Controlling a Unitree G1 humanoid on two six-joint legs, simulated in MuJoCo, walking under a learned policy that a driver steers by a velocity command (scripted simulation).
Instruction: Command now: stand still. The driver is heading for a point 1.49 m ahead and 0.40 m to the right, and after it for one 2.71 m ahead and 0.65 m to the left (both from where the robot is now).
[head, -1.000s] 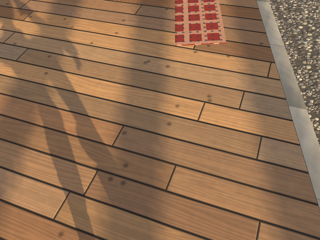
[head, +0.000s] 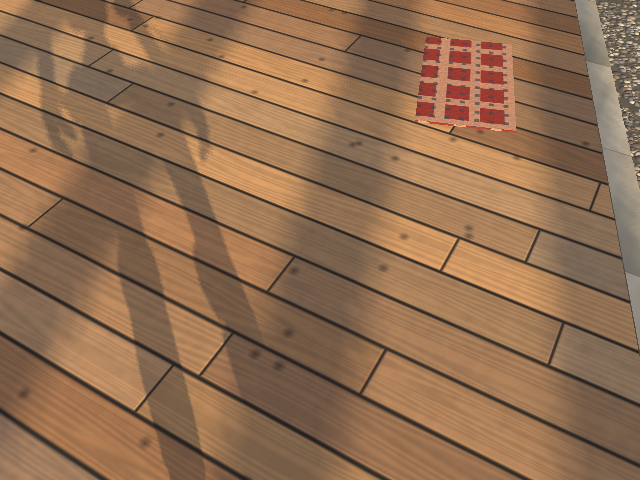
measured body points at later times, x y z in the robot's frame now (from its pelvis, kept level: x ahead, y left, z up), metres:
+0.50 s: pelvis +0.00 -0.01 +0.00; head +0.01 -0.01 +0.45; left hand -0.01 +0.22 -0.16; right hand -0.01 -0.23 -0.16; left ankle +0.01 +0.10 -0.75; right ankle -0.01 -0.11 -0.75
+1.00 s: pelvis +0.06 +0.02 -0.01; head +0.06 +0.04 +0.44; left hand -0.02 +0.25 -0.18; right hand +0.07 -0.22 -0.16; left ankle +0.05 +0.10 -0.75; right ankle -0.01 -0.11 -0.74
